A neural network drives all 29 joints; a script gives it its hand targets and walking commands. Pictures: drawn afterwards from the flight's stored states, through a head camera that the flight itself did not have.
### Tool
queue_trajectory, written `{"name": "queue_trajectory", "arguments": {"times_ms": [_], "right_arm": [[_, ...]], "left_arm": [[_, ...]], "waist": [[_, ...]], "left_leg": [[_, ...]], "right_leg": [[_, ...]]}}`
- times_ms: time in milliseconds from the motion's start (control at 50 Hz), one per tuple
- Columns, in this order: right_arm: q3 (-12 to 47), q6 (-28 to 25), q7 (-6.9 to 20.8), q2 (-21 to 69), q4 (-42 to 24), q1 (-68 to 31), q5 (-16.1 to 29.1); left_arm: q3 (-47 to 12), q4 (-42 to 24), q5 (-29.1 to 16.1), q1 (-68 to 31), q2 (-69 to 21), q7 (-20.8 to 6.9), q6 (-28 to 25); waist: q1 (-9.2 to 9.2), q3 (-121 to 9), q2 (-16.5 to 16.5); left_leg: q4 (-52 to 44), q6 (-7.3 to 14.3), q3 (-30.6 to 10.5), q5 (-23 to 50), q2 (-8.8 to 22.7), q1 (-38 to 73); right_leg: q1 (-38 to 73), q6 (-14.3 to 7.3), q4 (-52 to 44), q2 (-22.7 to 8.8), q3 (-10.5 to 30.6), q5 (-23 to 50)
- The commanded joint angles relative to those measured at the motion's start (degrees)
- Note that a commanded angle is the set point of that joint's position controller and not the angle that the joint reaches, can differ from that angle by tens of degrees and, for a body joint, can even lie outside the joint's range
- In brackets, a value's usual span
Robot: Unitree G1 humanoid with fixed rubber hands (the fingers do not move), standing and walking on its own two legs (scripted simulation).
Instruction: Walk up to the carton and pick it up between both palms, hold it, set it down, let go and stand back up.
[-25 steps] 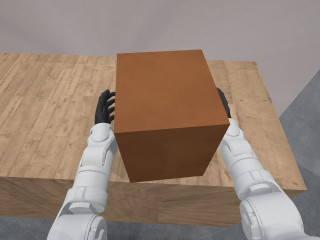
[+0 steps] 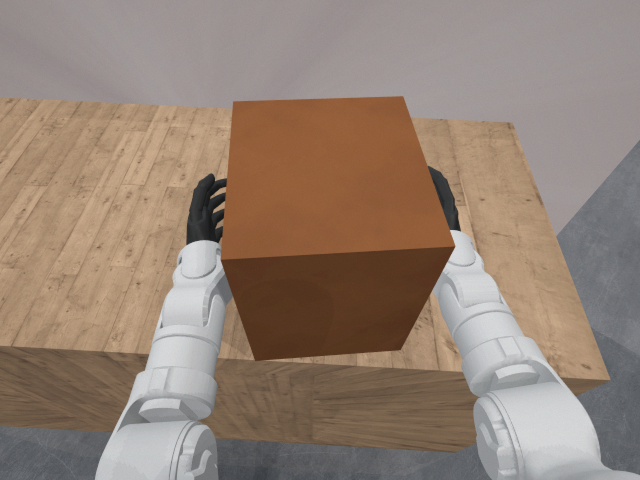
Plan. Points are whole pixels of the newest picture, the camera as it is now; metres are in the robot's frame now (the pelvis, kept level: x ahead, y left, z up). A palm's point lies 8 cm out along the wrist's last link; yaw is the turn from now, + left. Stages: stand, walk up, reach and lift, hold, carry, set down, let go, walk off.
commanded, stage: reach and lift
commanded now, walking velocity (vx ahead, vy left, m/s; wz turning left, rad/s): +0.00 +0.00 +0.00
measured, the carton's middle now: (324, 237) +0.42 +0.04 +0.06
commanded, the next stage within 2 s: none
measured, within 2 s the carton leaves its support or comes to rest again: leaves its support in 0.98 s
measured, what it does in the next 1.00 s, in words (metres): stands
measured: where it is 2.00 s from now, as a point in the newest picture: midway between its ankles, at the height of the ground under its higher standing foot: outside the picture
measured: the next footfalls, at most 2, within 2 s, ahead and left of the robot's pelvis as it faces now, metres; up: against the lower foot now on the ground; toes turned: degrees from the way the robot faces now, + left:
none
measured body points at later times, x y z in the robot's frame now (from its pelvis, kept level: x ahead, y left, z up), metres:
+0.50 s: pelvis +0.02 +0.01 +0.01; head +0.05 +0.01 +0.46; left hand +0.40 +0.19 +0.07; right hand +0.44 -0.11 +0.08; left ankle +0.03 +0.17 -0.74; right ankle +0.02 -0.10 -0.74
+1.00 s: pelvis +0.02 +0.00 +0.01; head +0.04 +0.02 +0.46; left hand +0.39 +0.19 +0.08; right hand +0.43 -0.11 +0.08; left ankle +0.03 +0.17 -0.74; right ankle +0.02 -0.10 -0.74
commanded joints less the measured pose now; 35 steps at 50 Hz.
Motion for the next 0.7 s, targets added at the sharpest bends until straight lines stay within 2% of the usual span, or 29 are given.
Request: {"name": "queue_trajectory", "arguments": {"times_ms": [0,120,200,240,280,320,380,420,480,540,600,680], "right_arm": [[0.55,-5.18,0.68,-0.11,-15.42,-33.21,-1.75],[-0.09,-5.81,1.94,2.58,-13.61,-32.68,-3.89],[-0.4,-7.27,3.65,7.9,-12.81,-32.24,-6.81],[0.46,-7.99,5.48,14.89,-12.15,-32.44,-9.36],[2.4,-8.67,8.82,28.16,-11.09,-33.56,-14.01],[4.38,-9.43,11.92,40.2,-9.66,-32.52,-19.07],[4.82,-11.02,12.82,41.33,-9.06,-30.35,-20.86],[4.12,-12.05,13.24,41.58,-8.69,-29.21,-21.9],[3.4,-12.79,13.61,40.79,-7.28,-28.43,-21.9],[3.92,-13.24,13.89,39.84,-6.37,-28.92,-21.02],[4.48,-14.1,14.17,38.7,-6.31,-30.0,-20.13],[4.88,-15.35,14.1,37.54,-7.08,-30.87,-19.08]], "left_arm": [[-5.69,-13.09,0.58,-29.73,-1.51,-0.18,-5.62],[-5.59,-11.31,2.14,-29.37,-4.25,-0.86,-6.91],[-6.27,-10.9,4.39,-30.19,-8.65,-2.35,-8.2],[-7.48,-9.6,6.31,-30.65,-14.65,-4.14,-8.66],[-9.31,-6.02,9.85,-32.41,-25.22,-7.92,-9.28],[-13.16,-2.15,13.0,-31.68,-34.75,-11.79,-10.26],[-15.52,-1.56,13.72,-27.98,-35.07,-13.12,-11.09],[-14.89,-0.7,14.61,-26.38,-34.53,-13.48,-11.38],[-14.01,-0.52,15.32,-26.32,-34.29,-13.52,-10.84],[-13.91,-0.85,15.75,-25.95,-34.68,-13.39,-9.81],[-15.69,-2.61,15.2,-26.77,-35.61,-12.44,-9.15],[-18.61,-5.14,14.16,-27.43,-36.49,-10.88,-8.69]], "waist": [[-0.08,-44.51,-1.71],[-0.01,-42.59,-2.61],[0.09,-42.14,-2.34],[0.01,-41.78,-2.9],[0.05,-40.26,-3.53],[-1.28,-39.66,-4.18],[-2.37,-39.85,-2.61],[-2.49,-36.81,-2.46],[-2.17,-30.12,-2.51],[-1.03,-25.06,-1.9],[-0.67,-25.58,-0.59],[-1.1,-30.58,1.09]], "left_leg": [[3.94,1.7,5.56,19.94,-5.98,22.75],[3.06,1.73,5.69,19.99,-5.97,23.63],[2.18,1.68,6.16,20.14,-6.39,23.99],[1.54,1.75,6.3,21.03,-6.67,24.64],[0.24,2.18,6.61,20.1,-7.33,23.89],[-1.19,2.81,6.57,18.91,-7.81,22.73],[-2.11,2.93,6.66,20.02,-7.62,22.1],[-2.81,2.94,6.83,20.42,-7.43,22.14],[-4.25,2.78,6.85,19.83,-7.01,22.15],[-4.85,2.37,7.11,20.17,-6.59,22.72],[-4.32,1.6,7.03,22.49,-6.2,24.78],[-2.65,0.8,6.66,26.59,-5.6,28.57]], "right_leg": [[13.95,3.59,-1.12,1.16,-3.89,18.95],[14.24,3.46,-1.72,1.08,-4.29,17.78],[15.72,3.34,-1.86,0.57,-4.48,18.7],[17.25,3.29,-2.12,0.51,-4.8,20.27],[19.66,3.36,-2.43,-0.07,-5.07,20.9],[23.21,3.68,-2.33,-0.69,-5.1,23.74],[27.5,4.15,-1.63,-0.8,-5.09,29.56],[28.48,4.63,-1.58,-0.64,-5.2,31.73],[28.11,4.64,-2.4,-0.24,-5.61,28.85],[26.9,3.94,-3.4,0.25,-6.11,24.86],[24.51,2.99,-4.32,0.82,-6.81,22.14],[21.82,2.02,-5.27,1.36,-7.6,21.02]]}}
